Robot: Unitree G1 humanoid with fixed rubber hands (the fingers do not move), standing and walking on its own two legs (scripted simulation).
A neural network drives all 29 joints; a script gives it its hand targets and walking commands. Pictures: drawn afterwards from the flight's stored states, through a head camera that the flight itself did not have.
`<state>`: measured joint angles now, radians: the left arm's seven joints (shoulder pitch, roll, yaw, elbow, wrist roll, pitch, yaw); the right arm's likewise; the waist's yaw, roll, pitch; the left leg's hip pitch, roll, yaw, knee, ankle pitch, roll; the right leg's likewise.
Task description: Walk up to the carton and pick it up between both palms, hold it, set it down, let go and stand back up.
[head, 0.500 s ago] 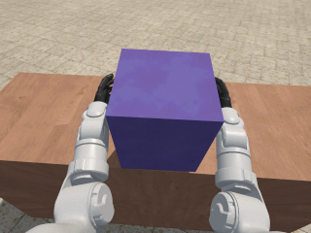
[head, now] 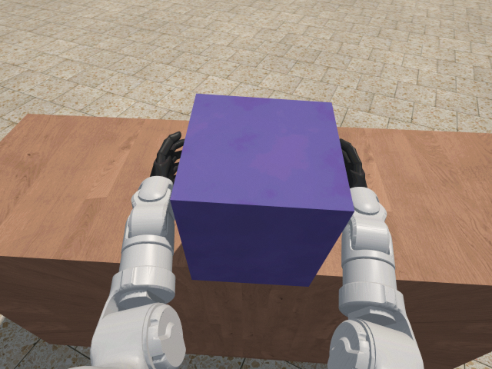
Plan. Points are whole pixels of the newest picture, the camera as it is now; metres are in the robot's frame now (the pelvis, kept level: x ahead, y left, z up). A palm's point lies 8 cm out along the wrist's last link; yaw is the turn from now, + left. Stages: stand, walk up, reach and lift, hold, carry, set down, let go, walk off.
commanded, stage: set down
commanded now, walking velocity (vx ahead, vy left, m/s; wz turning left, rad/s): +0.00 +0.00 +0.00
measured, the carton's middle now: (256, 197) +0.37 -0.03 +0.09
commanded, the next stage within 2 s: none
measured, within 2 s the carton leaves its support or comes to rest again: rests again in 1.62 s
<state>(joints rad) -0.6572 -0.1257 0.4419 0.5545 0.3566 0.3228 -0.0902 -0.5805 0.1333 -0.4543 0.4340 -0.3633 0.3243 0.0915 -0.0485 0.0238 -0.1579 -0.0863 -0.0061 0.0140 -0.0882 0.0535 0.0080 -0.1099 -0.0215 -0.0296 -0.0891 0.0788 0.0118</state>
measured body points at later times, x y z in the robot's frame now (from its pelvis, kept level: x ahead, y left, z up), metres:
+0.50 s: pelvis +0.00 -0.01 +0.00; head +0.00 -0.02 +0.45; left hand +0.40 +0.12 +0.10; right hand +0.38 -0.19 +0.10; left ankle -0.01 +0.11 -0.76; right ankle +0.01 -0.13 -0.76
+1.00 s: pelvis +0.01 +0.00 +0.00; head +0.01 -0.01 +0.45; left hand +0.40 +0.13 +0.10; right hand +0.38 -0.18 +0.10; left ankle -0.01 +0.11 -0.76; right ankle +0.01 -0.13 -0.76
